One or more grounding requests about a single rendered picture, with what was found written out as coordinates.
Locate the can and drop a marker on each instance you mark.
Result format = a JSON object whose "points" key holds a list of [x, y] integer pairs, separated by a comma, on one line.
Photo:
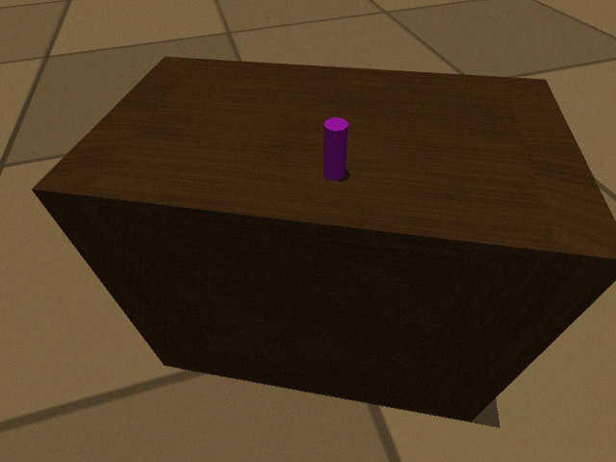
{"points": [[334, 148]]}

